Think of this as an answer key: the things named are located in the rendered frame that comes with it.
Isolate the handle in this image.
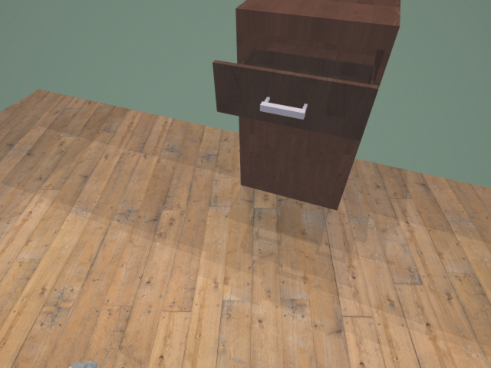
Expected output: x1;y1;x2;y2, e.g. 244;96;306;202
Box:
260;97;308;120

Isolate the cabinet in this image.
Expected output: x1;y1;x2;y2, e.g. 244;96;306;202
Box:
236;0;400;210

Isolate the drawer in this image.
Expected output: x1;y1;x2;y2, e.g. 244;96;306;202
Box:
213;49;379;141

